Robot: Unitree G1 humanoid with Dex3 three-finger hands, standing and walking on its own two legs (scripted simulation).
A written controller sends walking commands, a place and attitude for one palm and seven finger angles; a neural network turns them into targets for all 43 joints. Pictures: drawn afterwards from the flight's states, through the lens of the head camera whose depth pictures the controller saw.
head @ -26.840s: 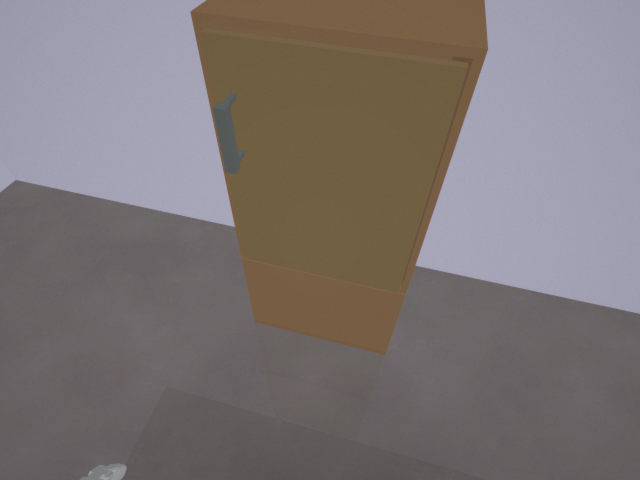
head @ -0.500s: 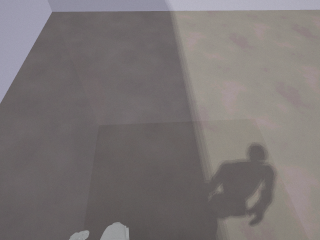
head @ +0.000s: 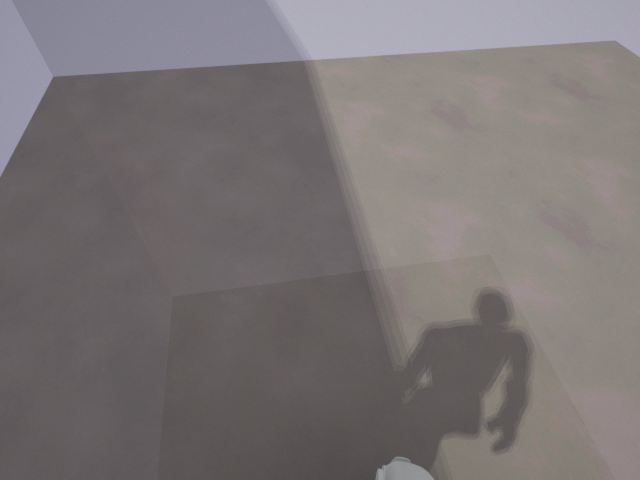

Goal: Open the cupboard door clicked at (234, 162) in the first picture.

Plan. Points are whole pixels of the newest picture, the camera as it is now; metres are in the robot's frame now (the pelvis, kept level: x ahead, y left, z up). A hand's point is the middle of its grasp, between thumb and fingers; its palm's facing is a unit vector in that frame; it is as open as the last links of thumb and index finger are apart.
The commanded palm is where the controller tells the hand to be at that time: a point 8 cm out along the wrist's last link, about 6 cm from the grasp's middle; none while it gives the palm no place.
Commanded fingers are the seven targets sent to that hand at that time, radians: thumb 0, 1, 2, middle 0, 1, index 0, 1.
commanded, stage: turn to face it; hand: left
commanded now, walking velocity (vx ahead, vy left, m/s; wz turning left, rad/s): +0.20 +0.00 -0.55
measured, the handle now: out of the picture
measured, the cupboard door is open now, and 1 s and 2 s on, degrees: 38 38 38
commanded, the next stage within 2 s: none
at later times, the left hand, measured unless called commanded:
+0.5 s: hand (225, 419) +0.23 +0.17 -0.20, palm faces +0.17 -0.97 -0.15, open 7.3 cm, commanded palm none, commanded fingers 0.00 0.90 0.90 -0.20 -0.30 -0.20 -0.30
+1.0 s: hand (238, 446) +0.19 +0.14 -0.16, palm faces +0.45 -0.85 -0.26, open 7.4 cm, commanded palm none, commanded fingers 0.00 0.90 0.90 -0.20 -0.30 -0.20 -0.30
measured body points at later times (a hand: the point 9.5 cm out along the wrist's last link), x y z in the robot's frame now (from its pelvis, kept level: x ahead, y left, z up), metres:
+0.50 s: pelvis +0.17 -0.02 -0.02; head +0.20 +0.02 +0.43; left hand +0.22 +0.23 -0.18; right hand +0.23 -0.25 -0.16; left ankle +0.19 +0.08 -0.74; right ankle +0.14 -0.14 -0.71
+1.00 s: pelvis +0.22 -0.07 +0.00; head +0.26 -0.06 +0.45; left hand +0.17 +0.18 -0.14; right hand +0.43 -0.28 -0.14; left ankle +0.14 +0.04 -0.67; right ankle +0.26 -0.18 -0.74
